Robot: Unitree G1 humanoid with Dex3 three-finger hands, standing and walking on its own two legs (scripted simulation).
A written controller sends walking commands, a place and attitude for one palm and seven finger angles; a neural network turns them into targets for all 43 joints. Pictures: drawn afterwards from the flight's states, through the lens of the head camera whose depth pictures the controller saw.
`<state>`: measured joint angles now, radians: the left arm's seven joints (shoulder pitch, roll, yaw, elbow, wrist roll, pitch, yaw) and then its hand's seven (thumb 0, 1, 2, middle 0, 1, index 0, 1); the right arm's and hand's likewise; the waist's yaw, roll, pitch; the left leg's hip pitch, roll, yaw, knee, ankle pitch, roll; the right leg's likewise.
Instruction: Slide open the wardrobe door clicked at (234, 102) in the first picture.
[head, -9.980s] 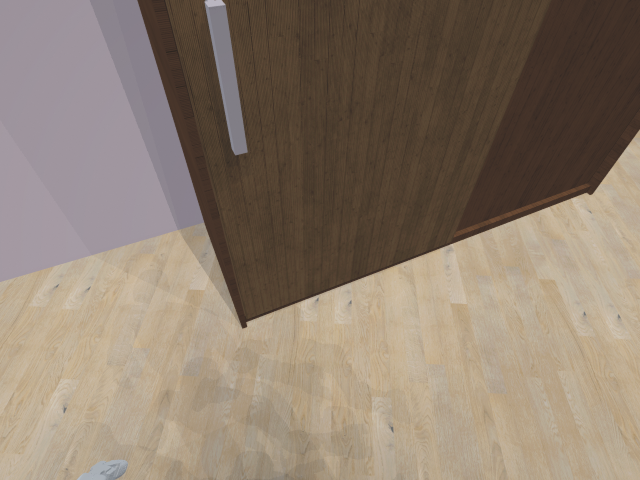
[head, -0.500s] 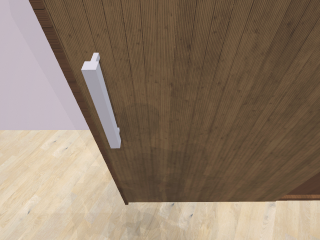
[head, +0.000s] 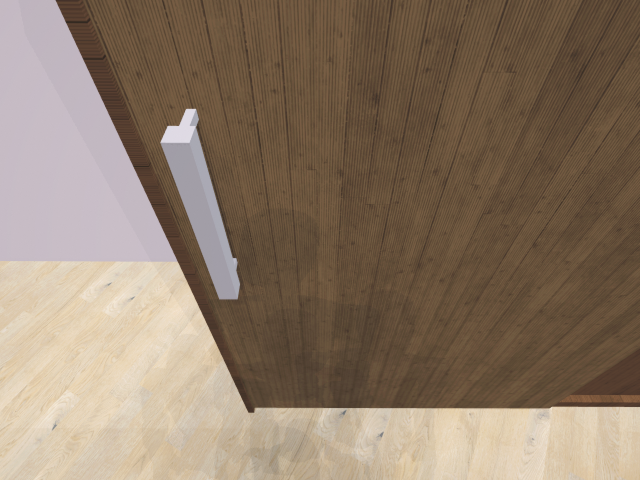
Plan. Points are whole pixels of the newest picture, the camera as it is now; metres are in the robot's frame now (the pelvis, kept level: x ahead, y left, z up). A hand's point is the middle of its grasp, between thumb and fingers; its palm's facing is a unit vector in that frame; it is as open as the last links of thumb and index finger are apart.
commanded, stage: shuffle to correct the standing spot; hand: left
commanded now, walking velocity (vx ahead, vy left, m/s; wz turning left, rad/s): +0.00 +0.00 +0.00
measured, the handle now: (213, 217) +0.38 +0.16 +0.13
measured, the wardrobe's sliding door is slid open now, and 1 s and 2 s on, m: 0.00 0.00 0.00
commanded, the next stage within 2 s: come to a stop and stand still in 0.36 s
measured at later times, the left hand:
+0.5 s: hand out of the picture -0.01 +0.18 -0.18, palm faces +0.05 -0.97 -0.24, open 7.4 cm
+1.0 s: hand out of the picture -0.09 +0.16 -0.18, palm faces +0.06 -0.98 -0.21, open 7.3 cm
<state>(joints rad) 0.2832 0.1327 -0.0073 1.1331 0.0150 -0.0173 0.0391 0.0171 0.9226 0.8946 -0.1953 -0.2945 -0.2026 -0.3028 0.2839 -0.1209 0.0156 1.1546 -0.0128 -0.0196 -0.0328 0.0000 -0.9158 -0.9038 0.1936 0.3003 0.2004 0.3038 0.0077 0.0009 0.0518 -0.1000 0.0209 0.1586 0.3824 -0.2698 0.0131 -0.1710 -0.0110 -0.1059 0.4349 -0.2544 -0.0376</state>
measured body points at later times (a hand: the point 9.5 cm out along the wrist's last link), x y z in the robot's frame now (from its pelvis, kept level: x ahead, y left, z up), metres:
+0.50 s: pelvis -0.06 -0.01 -0.02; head -0.01 -0.02 +0.43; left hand -0.02 +0.23 -0.16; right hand -0.02 -0.23 -0.18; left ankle -0.05 +0.10 -0.74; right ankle -0.01 -0.09 -0.74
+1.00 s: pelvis -0.09 -0.01 -0.01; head -0.06 -0.02 +0.44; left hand -0.10 +0.21 -0.16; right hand -0.11 -0.21 -0.18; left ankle -0.10 +0.10 -0.74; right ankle -0.10 -0.11 -0.74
